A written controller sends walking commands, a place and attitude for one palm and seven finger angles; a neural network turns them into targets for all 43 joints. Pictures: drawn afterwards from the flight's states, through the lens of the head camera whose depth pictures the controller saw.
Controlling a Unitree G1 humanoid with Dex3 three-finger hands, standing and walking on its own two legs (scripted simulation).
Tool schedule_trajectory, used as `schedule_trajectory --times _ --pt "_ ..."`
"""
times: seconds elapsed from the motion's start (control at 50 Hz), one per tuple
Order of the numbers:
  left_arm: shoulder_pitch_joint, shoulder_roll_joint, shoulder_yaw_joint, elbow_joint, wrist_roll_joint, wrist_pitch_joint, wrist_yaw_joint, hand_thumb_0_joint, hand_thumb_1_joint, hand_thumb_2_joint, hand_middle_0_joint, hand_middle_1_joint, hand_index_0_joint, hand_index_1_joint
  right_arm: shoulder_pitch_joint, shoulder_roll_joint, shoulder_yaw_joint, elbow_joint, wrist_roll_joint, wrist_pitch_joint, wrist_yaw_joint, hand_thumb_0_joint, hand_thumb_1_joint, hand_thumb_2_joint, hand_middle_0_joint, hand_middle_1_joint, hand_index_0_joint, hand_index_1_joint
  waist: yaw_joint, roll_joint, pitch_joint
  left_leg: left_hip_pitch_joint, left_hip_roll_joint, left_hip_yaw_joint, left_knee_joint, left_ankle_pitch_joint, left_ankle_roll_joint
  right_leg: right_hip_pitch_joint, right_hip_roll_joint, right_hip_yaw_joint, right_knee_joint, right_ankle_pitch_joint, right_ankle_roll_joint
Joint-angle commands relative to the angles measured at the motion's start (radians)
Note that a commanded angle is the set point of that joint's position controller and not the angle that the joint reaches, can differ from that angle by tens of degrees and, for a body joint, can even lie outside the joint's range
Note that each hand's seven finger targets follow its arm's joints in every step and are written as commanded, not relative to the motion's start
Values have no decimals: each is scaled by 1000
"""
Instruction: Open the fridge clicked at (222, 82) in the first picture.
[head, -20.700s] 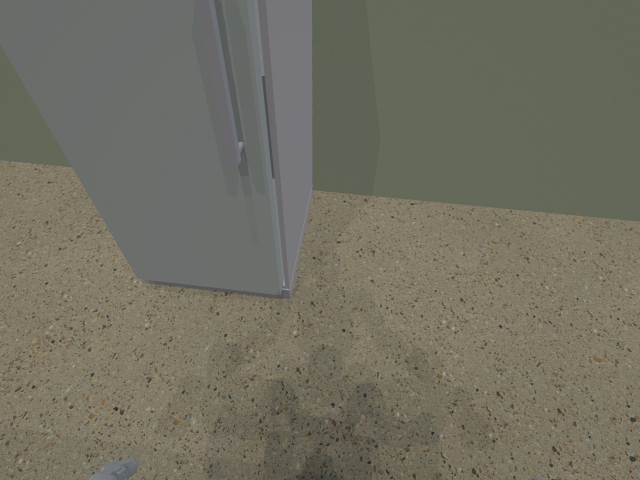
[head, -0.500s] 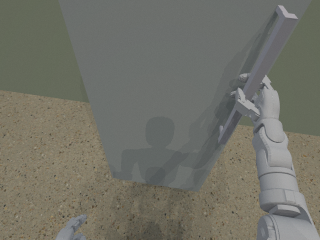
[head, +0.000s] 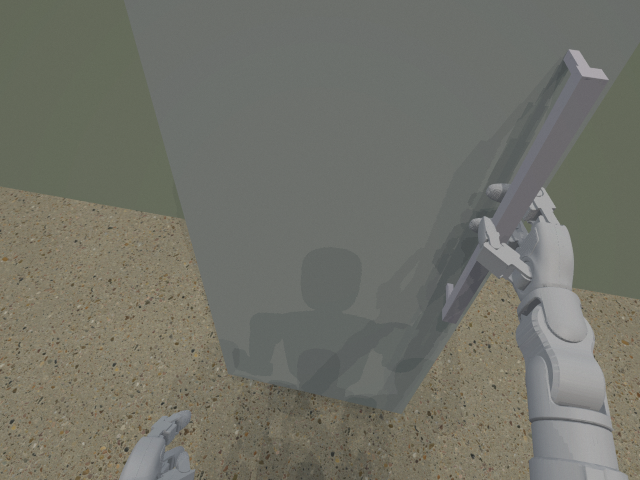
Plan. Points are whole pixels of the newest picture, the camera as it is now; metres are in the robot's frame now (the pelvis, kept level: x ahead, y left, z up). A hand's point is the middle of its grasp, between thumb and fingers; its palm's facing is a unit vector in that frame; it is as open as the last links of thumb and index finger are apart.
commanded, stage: pull the door a little, standing still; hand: right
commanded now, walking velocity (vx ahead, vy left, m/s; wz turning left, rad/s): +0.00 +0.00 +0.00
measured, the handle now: (496, 219) +0.43 -0.18 +0.14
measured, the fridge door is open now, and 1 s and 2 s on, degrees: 1 22 59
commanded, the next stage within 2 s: walk backward, drawing the door open in 0.06 s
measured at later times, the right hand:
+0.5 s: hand (475, 313) +0.27 -0.12 +0.15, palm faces +0.10 +0.97 -0.22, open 6.5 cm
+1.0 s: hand (448, 353) +0.23 -0.09 +0.15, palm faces +0.27 +0.94 -0.20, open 6.7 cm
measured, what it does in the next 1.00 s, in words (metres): steps on the spot, turning right: left foot, then right foot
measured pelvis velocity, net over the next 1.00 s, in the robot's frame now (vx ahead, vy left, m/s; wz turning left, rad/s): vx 0.02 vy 0.08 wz -0.32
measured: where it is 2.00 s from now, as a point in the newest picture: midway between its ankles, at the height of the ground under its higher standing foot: outside the picture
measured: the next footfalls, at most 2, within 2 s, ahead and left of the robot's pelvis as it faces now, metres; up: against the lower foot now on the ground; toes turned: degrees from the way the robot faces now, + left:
left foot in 0.50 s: +0.09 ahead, +0.07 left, +0.00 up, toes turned -3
right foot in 0.84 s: +0.07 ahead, -0.10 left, +0.00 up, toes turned -16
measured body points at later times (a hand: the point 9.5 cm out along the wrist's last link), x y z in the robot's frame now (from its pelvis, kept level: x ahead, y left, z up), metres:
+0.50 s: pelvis +0.04 +0.00 +0.01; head +0.07 +0.04 +0.46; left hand +0.26 +0.18 -0.09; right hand +0.26 -0.17 +0.16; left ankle +0.06 +0.07 -0.73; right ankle -0.10 -0.11 -0.71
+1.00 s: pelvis +0.02 +0.08 +0.00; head +0.05 +0.08 +0.44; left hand +0.25 +0.22 -0.09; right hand +0.21 -0.14 +0.16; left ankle +0.06 +0.17 -0.69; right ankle +0.03 -0.09 -0.74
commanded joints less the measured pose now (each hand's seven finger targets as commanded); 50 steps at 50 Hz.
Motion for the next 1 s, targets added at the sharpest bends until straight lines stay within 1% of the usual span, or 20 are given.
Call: schedule_trajectory --times 0.0,0.14,0.16,0.2,0.24,0.3,0.34,0.38,0.44,0.46,0.5,0.54,0.6,0.78,0.8,0.82,0.84,0.86,0.9,0.98 --pt "-153 98 45 -203 2 -44 -8 0 900 900 -200 -300 -200 -300 142 -82 9 -505 20 -46 43 0 -900 -900 450 1400 450 1400 -115 37 -287 404 22 41 87 689 50 -60 -13 35 8 759 10" --pt "-200 87 41 -239 4 -38 -26 0 900 900 -200 -300 -200 -300 448 -49 78 -923 11 16 12 0 -900 -900 450 1400 450 1400 -105 23 -211 342 20 45 84 643 44 -63 -12 48 22 690 2" --pt "-162 138 37 -208 25 -38 24 0 900 900 -200 -300 -200 -300 -71 -348 -37 -892 -102 -132 -62 0 -900 -900 450 1400 450 1400 11 54 -121 292 91 -68 26 691 44 -136 -18 68 102 544 -26" --pt "-137 97 45 -161 47 -39 49 0 900 900 -200 -300 -200 -300 302 -148 49 -657 -112 -194 -89 0 -900 -900 450 1400 450 1400 -5 171 -89 235 163 -63 17 717 86 -144 -1 114 170 381 -28" --pt "-151 87 29 -195 57 -18 57 0 900 900 -200 -300 -200 -300 428 -78 144 -691 -128 -217 -77 0 -900 -900 450 1400 450 1400 -25 141 -100 330 189 -44 94 872 102 -235 13 114 195 340 -19" --pt "-141 90 33 -204 59 4 66 0 900 900 -200 -300 -200 -300 383 -84 175 -784 -130 -260 -75 0 -900 -900 450 1400 450 1400 1 18 -187 261 118 40 249 782 38 -68 -46 144 24 801 -13" --pt "-135 89 48 -222 76 7 42 0 900 900 -200 -300 -200 -300 397 -60 225 -836 -141 -269 -76 0 -900 -900 450 1400 450 1400 15 -185 -177 -165 -35 84 372 36 -19 342 -154 254 -3 1582 -11" --pt "-153 72 49 -218 87 2 15 0 900 900 -200 -300 -200 -300 399 -33 261 -843 -182 -269 -93 0 -900 -900 450 1400 450 1400 14 -215 -128 -297 -49 90 358 -220 -7 395 -172 259 98 1655 -6" --pt "-162 52 50 -238 69 -13 7 0 900 900 -200 -300 -200 -300 416 -48 237 -894 -160 -273 -102 0 -900 -900 450 1400 450 1400 1 -12 -135 -15 -70 142 36 175 29 229 -89 181 247 1464 45" --pt "-179 50 49 -245 63 -18 8 0 900 900 -200 -300 -200 -300 448 -54 223 -902 -155 -287 -96 0 -900 -900 450 1400 450 1400 -23 66 -145 233 -19 91 -18 529 74 0 -41 154 359 1111 60" --pt "-228 35 36 -272 63 -43 41 0 900 900 -200 -300 -200 -300 474 -105 159 -911 -146 -316 -93 0 -900 -900 450 1400 450 1400 -76 280 -163 475 339 -179 28 1263 227 -430 144 135 678 -197 27" --pt "-192 1 0 -252 66 -65 46 0 900 900 -200 -300 -200 -300 572 -74 165 -796 -158 -313 -98 0 -900 -900 450 1400 450 1400 -86 288 -19 376 322 -76 7 1153 177 -461 116 141 700 -214 -3" --pt "-176 -18 -12 -215 85 -34 38 0 900 900 -200 -300 -200 -300 515 -36 194 -841 -176 -344 -86 0 -900 -900 450 1400 450 1400 -21 229 -111 267 264 6 -5 905 158 -316 49 71 615 -51 15" --pt "-190 13 12 -189 62 -90 53 0 900 900 -200 -300 -200 -300 488 -51 264 -942 -167 -341 -115 0 -900 -900 450 1400 450 1400 -8 103 -41 13 190 94 8 221 108 -28 -16 42 110 231 2" --pt "-172 24 15 -193 61 -105 56 0 900 900 -200 -300 -200 -300 477 -34 282 -956 -165 -345 -116 0 -900 -900 450 1400 450 1400 3 -10 -58 -28 107 105 160 137 56 34 -91 169 -39 471 -30" --pt "-176 51 26 -194 63 -127 52 0 900 900 -200 -300 -200 -300 464 -46 283 -951 -162 -354 -120 0 -900 -900 450 1400 450 1400 -11 -204 -81 -173 -15 90 395 -145 -2 145 -297 489 -133 816 -113" --pt "-159 40 20 -173 80 -141 41 0 900 900 -200 -300 -200 -300 464 -69 275 -921 -184 -368 -125 0 -900 -900 450 1400 450 1400 -15 -195 -107 -228 -24 -33 617 -352 -24 170 -414 640 -164 951 -207" --pt "-169 38 25 -166 93 -145 32 0 900 900 -200 -300 -200 -300 455 -87 257 -906 -206 -377 -132 0 -900 -900 450 1400 450 1400 -19 -121 -90 -239 -18 -89 694 -336 -16 113 -439 669 -154 922 -250" --pt "-178 13 24 -150 101 -166 37 0 900 900 -200 -300 -200 -300 434 -103 234 -985 -203 -378 -121 0 -900 -900 450 1400 450 1400 -13 -101 -101 -272 5 -103 660 -320 -13 166 -372 539 -80 1063 -195" --pt "-208 37 55 -138 59 -171 28 0 900 900 -200 -300 -200 -300 427 -47 238 -884 -179 -331 -138 0 -900 -900 450 1400 450 1400 -19 -108 -126 -7 -15 -54 378 -182 -13 -14 -241 323 -84 615 -117"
